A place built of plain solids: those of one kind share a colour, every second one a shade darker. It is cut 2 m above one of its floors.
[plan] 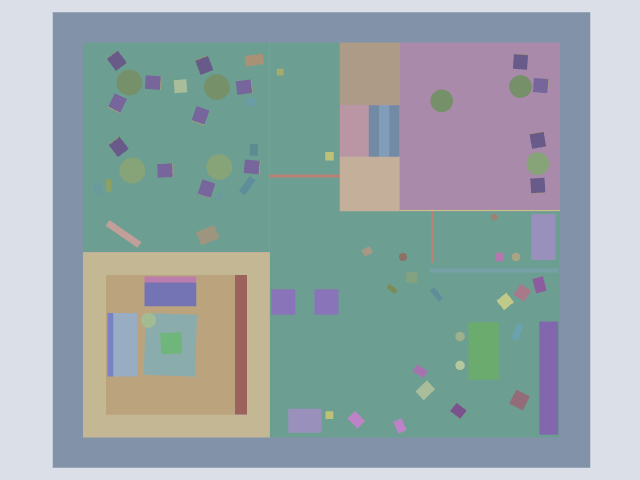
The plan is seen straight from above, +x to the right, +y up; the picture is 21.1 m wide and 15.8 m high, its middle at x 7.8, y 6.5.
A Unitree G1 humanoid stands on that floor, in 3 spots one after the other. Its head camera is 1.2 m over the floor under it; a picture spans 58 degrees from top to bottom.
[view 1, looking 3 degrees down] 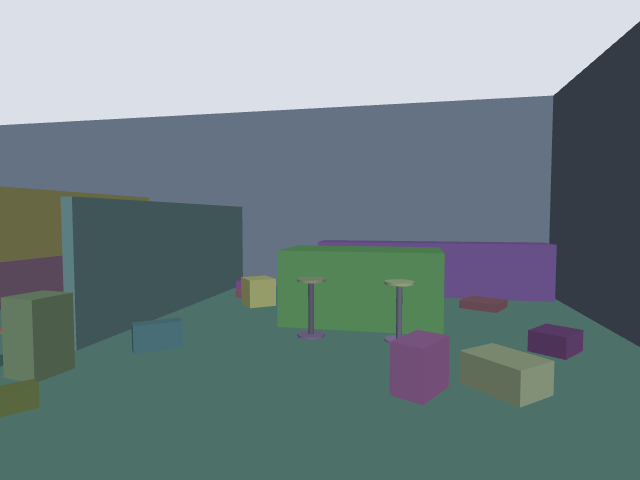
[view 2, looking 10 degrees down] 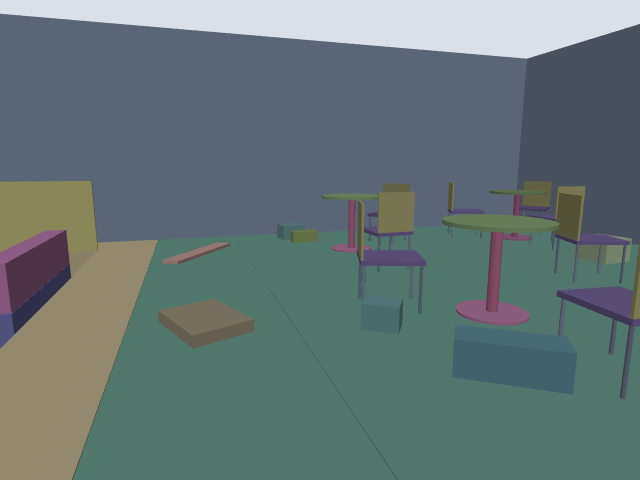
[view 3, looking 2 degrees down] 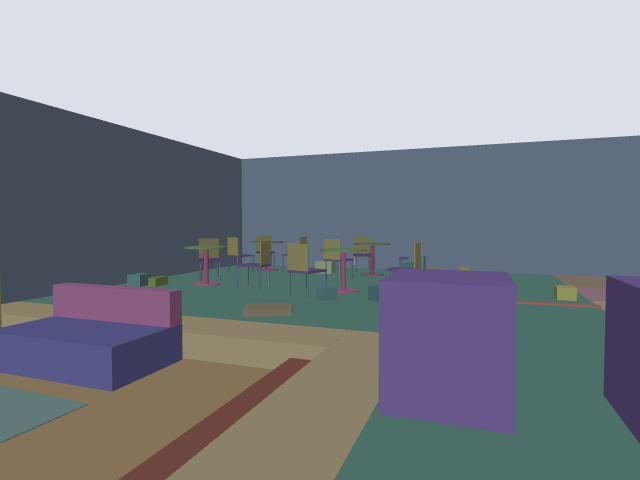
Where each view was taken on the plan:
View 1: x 7.83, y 2.25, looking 12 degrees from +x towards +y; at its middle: wall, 8.06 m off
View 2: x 7.30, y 6.58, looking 163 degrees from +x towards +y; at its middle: floor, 6.91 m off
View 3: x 6.77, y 1.37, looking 110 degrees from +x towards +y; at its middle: wall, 12.38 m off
